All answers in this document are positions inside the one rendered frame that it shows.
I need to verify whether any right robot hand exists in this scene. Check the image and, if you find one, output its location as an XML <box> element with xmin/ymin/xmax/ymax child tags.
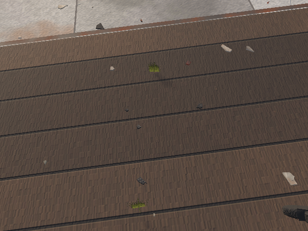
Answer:
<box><xmin>282</xmin><ymin>205</ymin><xmax>308</xmax><ymax>231</ymax></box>

